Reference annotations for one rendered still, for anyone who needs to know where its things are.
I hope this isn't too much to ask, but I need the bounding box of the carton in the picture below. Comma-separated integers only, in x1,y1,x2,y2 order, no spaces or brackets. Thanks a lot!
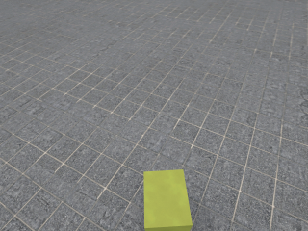
143,169,193,231

